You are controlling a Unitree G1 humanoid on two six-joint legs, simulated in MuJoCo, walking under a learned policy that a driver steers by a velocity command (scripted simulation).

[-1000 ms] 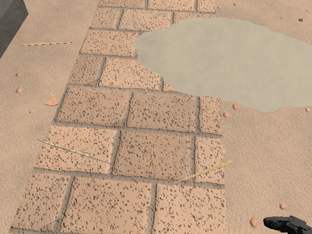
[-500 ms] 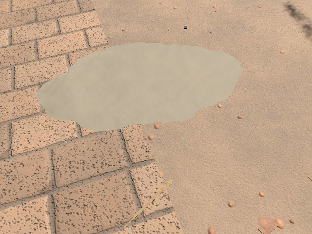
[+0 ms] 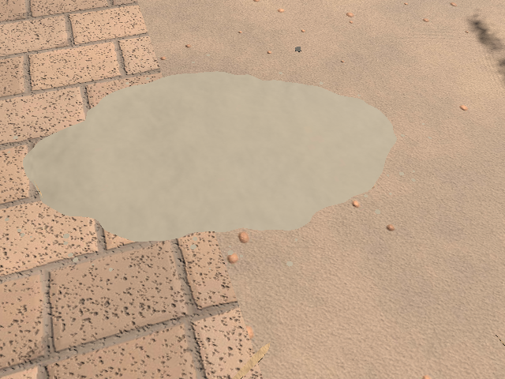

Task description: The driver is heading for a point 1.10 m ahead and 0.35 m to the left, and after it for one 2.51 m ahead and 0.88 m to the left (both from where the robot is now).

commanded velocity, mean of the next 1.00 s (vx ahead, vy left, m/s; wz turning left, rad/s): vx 0.49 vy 0.00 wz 0.18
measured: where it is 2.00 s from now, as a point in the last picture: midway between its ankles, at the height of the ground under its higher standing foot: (199, 198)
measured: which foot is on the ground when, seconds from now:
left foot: down 0.00-0.52, up 0.54-1.00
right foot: up 0.00-0.48, down 0.50-1.00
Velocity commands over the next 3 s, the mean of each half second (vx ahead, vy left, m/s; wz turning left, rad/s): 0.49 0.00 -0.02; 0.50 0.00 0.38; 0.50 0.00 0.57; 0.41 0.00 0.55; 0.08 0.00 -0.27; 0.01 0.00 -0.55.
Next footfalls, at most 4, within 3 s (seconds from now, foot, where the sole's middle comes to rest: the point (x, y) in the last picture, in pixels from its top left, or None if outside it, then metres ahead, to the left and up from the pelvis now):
0.50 right None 0.45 -0.09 -0.76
1.04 left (228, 291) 0.71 0.11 -0.76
1.58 right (239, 193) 1.06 0.10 -0.76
2.04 left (145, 189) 1.06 0.41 -0.76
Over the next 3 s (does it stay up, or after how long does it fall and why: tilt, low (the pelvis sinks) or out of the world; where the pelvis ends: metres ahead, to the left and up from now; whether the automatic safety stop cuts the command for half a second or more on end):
stays up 1.03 0.27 0.01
